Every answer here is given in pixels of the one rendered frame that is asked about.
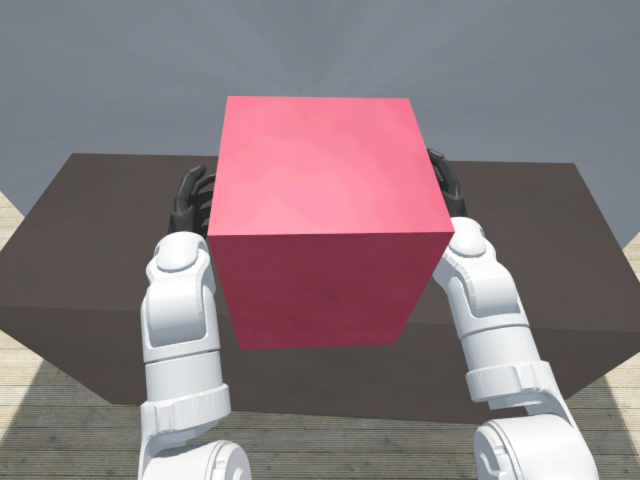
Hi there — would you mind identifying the left robot forearm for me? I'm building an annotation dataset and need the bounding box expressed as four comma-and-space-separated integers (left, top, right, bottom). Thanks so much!
138, 232, 231, 480

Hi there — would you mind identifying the left robot hand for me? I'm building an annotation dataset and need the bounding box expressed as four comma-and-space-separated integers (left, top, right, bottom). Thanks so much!
168, 163, 216, 240

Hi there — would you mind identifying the right robot hand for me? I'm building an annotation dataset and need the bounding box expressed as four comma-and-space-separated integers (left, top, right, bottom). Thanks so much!
427, 148, 469, 218

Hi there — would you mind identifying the robot left upper arm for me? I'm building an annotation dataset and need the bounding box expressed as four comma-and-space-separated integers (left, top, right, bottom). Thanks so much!
142, 440, 252, 480

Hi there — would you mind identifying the robot right upper arm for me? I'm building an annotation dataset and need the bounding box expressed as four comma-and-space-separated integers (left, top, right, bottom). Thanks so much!
474, 413, 597, 480

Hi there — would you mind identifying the pedestal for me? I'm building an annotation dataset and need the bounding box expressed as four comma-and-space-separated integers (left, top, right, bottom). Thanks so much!
0, 153, 640, 425

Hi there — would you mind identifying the right robot forearm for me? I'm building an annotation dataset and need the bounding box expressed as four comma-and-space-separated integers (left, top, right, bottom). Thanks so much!
432, 217, 599, 480

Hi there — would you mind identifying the carton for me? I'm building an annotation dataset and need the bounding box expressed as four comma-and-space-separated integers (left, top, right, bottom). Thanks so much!
207, 96, 455, 350

